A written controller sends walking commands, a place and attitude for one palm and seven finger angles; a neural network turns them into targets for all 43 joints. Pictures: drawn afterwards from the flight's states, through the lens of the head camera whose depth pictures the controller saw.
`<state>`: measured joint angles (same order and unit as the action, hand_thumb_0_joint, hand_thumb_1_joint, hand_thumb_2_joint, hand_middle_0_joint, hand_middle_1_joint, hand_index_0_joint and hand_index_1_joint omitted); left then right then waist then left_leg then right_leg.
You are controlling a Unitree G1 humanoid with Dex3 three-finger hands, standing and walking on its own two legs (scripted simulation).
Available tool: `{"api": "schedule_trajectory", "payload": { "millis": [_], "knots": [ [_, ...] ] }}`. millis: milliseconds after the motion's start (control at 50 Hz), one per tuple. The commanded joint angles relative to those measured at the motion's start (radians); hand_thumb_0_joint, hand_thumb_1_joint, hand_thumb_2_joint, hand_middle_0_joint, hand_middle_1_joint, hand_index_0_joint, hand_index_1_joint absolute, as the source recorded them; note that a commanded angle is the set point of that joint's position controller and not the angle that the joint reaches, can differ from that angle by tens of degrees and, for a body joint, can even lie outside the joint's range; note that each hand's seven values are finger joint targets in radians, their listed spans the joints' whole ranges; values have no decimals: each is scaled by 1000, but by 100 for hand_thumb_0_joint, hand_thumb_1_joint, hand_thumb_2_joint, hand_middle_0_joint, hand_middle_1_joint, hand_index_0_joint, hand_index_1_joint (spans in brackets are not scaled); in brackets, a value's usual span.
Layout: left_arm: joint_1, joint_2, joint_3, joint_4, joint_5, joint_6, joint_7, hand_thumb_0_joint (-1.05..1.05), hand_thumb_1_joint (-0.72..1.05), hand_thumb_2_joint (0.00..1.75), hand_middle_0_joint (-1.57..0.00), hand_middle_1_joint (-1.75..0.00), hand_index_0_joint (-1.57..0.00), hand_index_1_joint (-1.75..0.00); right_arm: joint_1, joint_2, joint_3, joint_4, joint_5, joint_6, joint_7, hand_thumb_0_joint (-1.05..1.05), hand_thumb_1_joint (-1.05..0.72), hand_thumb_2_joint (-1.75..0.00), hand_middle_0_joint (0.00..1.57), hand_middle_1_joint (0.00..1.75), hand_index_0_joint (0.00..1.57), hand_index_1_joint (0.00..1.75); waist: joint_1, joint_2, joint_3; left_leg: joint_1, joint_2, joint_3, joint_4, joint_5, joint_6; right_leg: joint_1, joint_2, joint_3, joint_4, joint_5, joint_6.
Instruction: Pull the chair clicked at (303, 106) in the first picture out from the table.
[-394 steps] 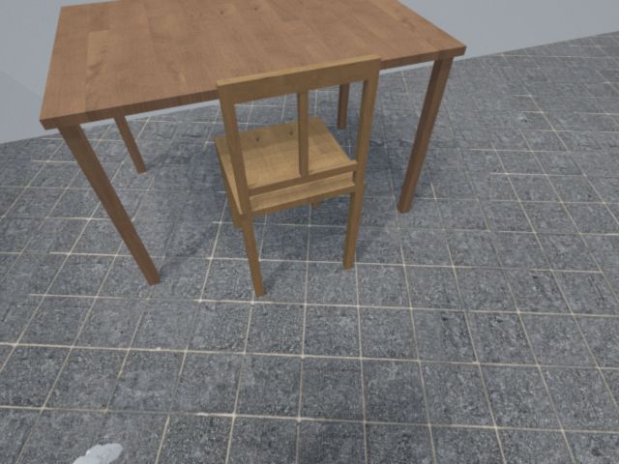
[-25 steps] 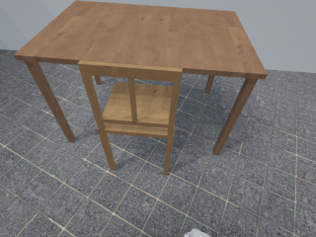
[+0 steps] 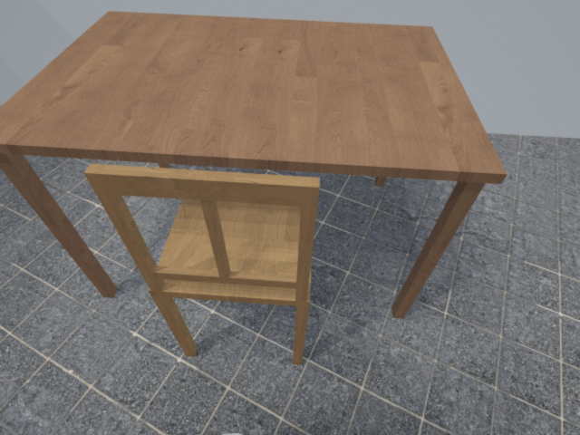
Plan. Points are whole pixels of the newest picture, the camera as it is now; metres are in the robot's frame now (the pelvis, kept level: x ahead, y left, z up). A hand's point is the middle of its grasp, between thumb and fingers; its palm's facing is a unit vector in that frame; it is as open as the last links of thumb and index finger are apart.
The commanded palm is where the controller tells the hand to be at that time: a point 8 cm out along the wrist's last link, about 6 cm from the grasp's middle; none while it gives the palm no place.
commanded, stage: come to a stop and stand still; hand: left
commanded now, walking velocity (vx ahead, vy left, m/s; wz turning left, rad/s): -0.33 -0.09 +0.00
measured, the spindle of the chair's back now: (217, 240) +0.48 +0.18 -0.10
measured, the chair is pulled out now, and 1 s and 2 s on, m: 0.00 0.00 0.00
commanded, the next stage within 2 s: look again from close up in 1.30 s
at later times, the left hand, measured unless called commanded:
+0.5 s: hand out of the picture +0.01 +0.15 -0.16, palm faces +0.04 -0.96 -0.28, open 7.4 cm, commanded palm none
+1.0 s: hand out of the picture -0.02 +0.20 -0.18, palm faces +0.04 -0.97 -0.25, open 7.4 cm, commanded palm none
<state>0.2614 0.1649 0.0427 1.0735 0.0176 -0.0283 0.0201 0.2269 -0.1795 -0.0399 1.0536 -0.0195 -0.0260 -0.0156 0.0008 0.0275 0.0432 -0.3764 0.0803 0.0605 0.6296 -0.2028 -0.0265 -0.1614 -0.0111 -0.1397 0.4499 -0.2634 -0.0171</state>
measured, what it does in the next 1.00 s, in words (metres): steps on the spot: left foot, then right foot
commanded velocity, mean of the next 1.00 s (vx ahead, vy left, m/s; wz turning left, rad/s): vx -0.03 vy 0.03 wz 0.00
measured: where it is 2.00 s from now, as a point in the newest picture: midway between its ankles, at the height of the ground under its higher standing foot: outside the picture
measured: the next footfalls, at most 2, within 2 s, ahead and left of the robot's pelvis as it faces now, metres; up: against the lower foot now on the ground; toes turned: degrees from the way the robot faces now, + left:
left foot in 0.02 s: +0.11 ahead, +0.12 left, +0.00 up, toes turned +5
right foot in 0.40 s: +0.06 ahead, -0.11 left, +0.00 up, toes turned -3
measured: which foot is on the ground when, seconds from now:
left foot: up 0.00-0.00, down 0.02-0.40, up 0.42-0.82, down 0.84-1.00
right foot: down 0.00-0.08, up 0.10-0.38, down 0.40-1.00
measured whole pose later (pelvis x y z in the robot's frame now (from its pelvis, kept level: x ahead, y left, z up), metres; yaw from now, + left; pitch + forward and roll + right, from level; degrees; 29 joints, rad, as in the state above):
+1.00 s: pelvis -0.04 +0.01 -0.01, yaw +1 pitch -3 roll +0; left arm 0.28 0.19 0.00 1.04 0.02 0.02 0.04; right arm 0.25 -0.19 -0.01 0.98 -0.02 0.01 -0.02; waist 0.01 0.02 0.04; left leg -0.18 -0.01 0.06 0.58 -0.35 0.03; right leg -0.24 -0.08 -0.04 0.57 -0.28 0.04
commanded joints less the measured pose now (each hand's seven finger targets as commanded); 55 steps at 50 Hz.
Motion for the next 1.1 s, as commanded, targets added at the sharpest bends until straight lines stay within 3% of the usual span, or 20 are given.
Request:
{"api": "schedule_trajectory", "payload": {
  "millis": [0,60,140,200,240,300,340,360,380,420,480,640,740,760,800,840,860,880,980,1080],
  "knots": [
    [59,59,-6,-24,-12,13,15,0,90,90,-20,-30,-20,-30,120,-94,4,11,7,-17,-12,0,-90,-90,20,30,20,30,0,71,-58,278,144,-144,-221,598,57,-105,-81,81,21,103,11],
    [97,84,-7,-8,-15,44,25,0,90,90,-20,-30,-20,-30,37,-127,-2,-8,13,3,-37,0,-90,-90,20,30,20,30,14,241,-39,234,230,-210,-295,828,156,-78,-48,70,181,-169,42],
    [82,99,12,-25,-7,59,23,0,90,90,-20,-30,-20,-30,2,-174,-37,-37,2,34,-48,0,-90,-90,20,30,20,30,-8,149,-113,366,271,-187,-226,955,229,-227,-29,133,456,-301,41],
    [61,89,24,-61,-7,68,19,0,90,90,-20,-30,-20,-30,-44,-177,-53,-68,0,49,-43,0,-90,-90,20,30,20,30,-6,73,-124,329,265,-155,-217,795,229,-252,-18,147,538,-282,46],
    [67,75,28,-78,-7,74,17,0,90,90,-20,-30,-20,-30,-76,-176,-56,-87,-4,51,-37,0,-90,-90,20,30,20,30,4,113,-136,263,246,-148,-236,644,215,-212,-20,144,494,-261,47],
    [114,59,19,-75,-4,64,14,0,90,90,-20,-30,-20,-30,-109,-161,-56,-97,-5,52,-23,0,-90,-90,20,30,20,30,21,142,-145,175,210,-142,-252,343,182,-91,-23,99,271,-177,36],
    [180,71,13,-46,6,46,18,0,90,90,-20,-30,-20,-30,-106,-115,-49,-94,7,53,-11,0,-90,-90,20,30,20,30,48,40,-140,74,108,-95,-169,6,102,46,-37,102,-26,32,42],
    [139,131,8,-55,14,30,22,0,90,90,-20,-30,-20,-30,-81,-42,-38,-97,18,57,-3,0,-90,-90,20,30,20,30,21,-163,-82,15,-2,-42,-71,-185,31,-15,-177,300,-176,-37,0],
    [54,192,10,-85,13,28,18,0,90,90,-20,-30,-20,-30,-88,-21,-27,-114,17,63,8,0,-90,-90,20,30,20,30,4,-269,-11,19,-52,-15,-20,-260,-1,-164,-313,441,-276,-179,-77],
    [-1,215,23,-101,12,23,18,0,90,90,-20,-30,-20,-30,-138,-57,-31,-111,3,76,12,0,-90,-90,20,30,20,30,27,-273,70,12,-44,-81,117,-239,11,-272,-324,517,-330,-262,-117],
    [-16,175,16,-90,7,13,12,0,90,90,-20,-30,-20,-30,-53,-70,-29,-57,2,58,16,0,-90,-90,20,30,20,30,7,-175,64,-22,-55,-71,180,-160,8,-136,-264,366,-238,19,-107],
    [110,191,39,-47,9,16,28,0,90,90,-20,-30,-20,-30,-50,-70,-18,-81,12,53,-3,0,-90,-90,20,30,20,30,69,-185,-40,-49,-64,-56,103,-244,-17,135,-321,336,-95,573,-172],
    [18,179,32,-42,0,26,24,0,90,90,-20,-30,-20,-30,65,-51,-7,-30,13,41,-10,0,-90,-90,20,30,20,30,7,-197,-71,224,-75,-26,-221,-41,-3,-20,-245,276,-71,344,-98],
    [93,156,8,-24,10,-5,62,0,90,90,-20,-30,-20,-30,46,-114,-7,-83,5,20,-1,0,-90,-90,20,30,20,30,-1,-57,-89,185,-42,-10,-113,-27,-2,41,-207,271,52,619,-53],
    [46,190,12,-85,4,-10,48,0,90,90,-20,-30,-20,-30,79,-84,7,-116,2,17,6,0,-90,-90,20,30,20,30,-11,-31,-147,145,-23,-21,-161,-100,26,52,-186,227,56,371,-55],
    [48,136,4,-91,-6,-13,40,0,90,90,-20,-30,-20,-30,107,-103,11,-111,-2,12,0,0,-90,-90,20,30,20,30,-17,-45,-103,146,24,-68,-131,124,48,-13,-133,181,85,350,-40],
    [29,138,-7,-92,-1,0,36,0,90,90,-20,-30,-20,-30,87,-101,13,-112,2,6,2,0,-90,-90,20,30,20,30,-10,94,-78,149,27,-90,-153,253,48,-16,-122,141,107,286,-30],
    [32,135,-12,-91,-2,11,33,0,90,90,-20,-30,-20,-30,70,-113,17,-116,4,6,0,0,-90,-90,20,30,20,30,-2,133,-35,125,45,-106,-186,277,57,-28,-90,116,103,150,-14],
    [33,119,-28,-96,2,33,17,0,90,90,-20,-30,-20,-30,41,-131,21,-136,4,12,2,0,-90,-90,20,30,20,30,6,-21,118,-9,21,-145,-328,-219,70,-78,-68,136,12,-68,1],
    [62,112,-33,-98,4,34,10,0,90,90,-20,-30,-20,-30,47,-147,26,-123,0,5,2,0,-90,-90,20,30,20,30,13,27,81,3,33,-176,-396,-268,81,-53,-64,120,34,1,2]
  ]
}}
